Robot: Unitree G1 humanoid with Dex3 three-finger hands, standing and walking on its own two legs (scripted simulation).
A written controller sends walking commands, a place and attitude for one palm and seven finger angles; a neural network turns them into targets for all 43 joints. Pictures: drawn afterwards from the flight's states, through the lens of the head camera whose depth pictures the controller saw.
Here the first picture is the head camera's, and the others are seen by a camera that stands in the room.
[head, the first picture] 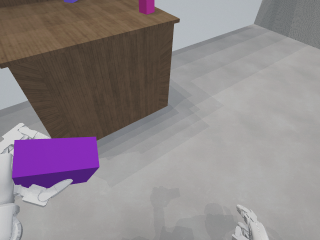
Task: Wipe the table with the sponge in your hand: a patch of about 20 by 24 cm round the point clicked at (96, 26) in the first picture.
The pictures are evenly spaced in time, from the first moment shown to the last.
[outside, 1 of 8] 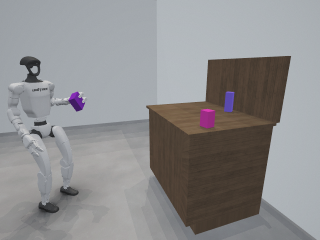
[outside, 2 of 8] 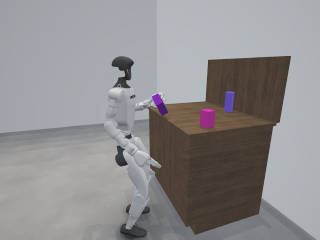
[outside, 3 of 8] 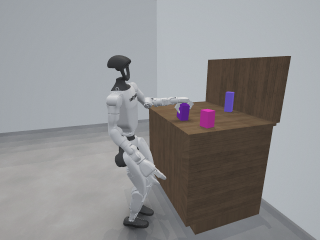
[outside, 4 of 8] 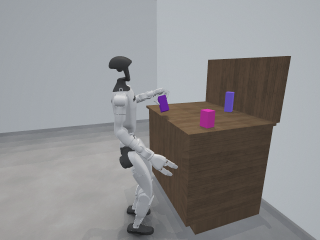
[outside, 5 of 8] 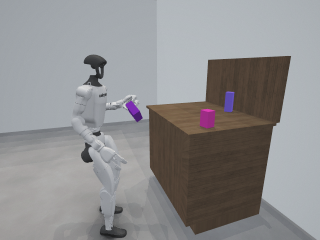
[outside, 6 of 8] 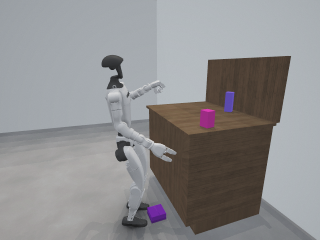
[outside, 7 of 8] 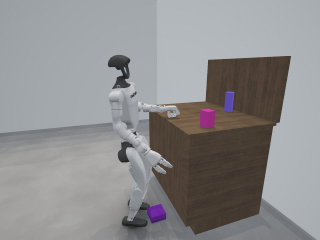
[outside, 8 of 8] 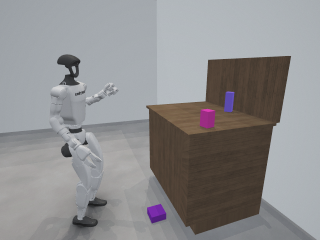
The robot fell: no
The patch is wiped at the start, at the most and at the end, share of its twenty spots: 0.00 1.00 1.00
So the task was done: no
